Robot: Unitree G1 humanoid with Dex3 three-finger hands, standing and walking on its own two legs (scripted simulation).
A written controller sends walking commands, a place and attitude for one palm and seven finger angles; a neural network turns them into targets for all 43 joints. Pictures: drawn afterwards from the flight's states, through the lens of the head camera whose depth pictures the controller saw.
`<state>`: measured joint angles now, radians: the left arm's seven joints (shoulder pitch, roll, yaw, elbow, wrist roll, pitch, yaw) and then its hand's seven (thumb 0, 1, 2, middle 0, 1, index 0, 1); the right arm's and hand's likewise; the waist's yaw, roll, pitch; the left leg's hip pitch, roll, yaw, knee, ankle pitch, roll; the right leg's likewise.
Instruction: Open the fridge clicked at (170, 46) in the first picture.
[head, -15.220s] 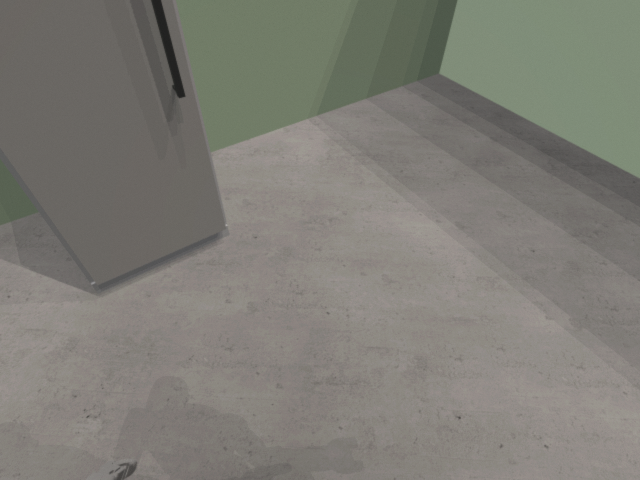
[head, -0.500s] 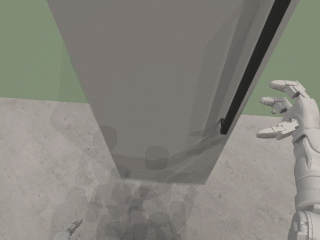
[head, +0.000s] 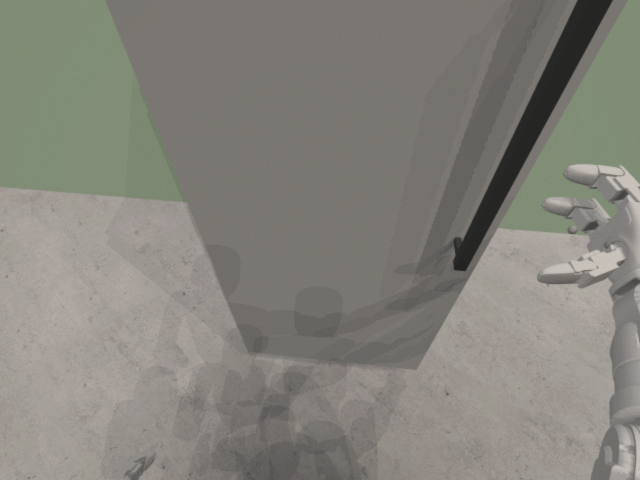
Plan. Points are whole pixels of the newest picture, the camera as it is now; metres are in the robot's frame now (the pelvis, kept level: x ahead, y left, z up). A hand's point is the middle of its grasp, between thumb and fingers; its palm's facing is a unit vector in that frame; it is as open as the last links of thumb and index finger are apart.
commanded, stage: move the hooked fingers beside the handle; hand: right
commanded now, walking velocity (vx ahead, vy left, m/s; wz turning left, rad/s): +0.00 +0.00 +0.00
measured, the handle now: (516, 136) +0.47 -0.17 +0.19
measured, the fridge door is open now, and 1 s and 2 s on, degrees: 0 0 0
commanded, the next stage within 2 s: feel for the door with the fingertips in 0.32 s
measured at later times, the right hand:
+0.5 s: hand (557, 228) +0.41 -0.24 +0.11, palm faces +0.00 +1.00 +0.01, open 14.0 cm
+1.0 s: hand (529, 220) +0.42 -0.20 +0.12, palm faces +0.03 +1.00 +0.00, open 14.0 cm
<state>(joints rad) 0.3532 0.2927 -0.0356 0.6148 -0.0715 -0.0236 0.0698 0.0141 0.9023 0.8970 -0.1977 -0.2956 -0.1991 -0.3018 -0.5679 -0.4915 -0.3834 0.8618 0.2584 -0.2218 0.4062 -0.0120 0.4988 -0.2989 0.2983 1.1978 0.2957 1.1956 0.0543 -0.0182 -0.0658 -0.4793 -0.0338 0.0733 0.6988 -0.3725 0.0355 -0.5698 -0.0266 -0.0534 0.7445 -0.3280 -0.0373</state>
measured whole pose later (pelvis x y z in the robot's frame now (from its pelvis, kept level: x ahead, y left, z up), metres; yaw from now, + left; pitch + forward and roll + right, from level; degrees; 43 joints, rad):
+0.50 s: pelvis +0.00 -0.01 +0.00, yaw -1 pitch +8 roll +2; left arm 0.32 0.27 -0.05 0.60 -0.06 -0.03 0.06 0.01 0.90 0.90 -0.20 -0.30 -0.20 -0.30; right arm -0.56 -0.41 -0.30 0.79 0.24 -0.19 0.33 -0.01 0.50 -0.30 0.30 1.20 0.30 1.20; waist 0.04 -0.02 -0.07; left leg -0.47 -0.01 0.07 0.70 -0.38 0.02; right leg -0.56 0.00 -0.05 0.75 -0.33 -0.06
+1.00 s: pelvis +0.00 +0.00 +0.00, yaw +0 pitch +8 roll +1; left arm 0.33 0.27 -0.04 0.62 -0.06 -0.04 0.05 0.01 0.90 0.90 -0.20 -0.30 -0.20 -0.30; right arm -0.58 -0.37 -0.28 0.79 0.20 -0.20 0.23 -0.01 0.50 -0.30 0.30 1.20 0.30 1.20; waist 0.06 -0.02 -0.06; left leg -0.46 -0.02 0.07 0.70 -0.37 0.03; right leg -0.55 -0.01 -0.06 0.73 -0.32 -0.04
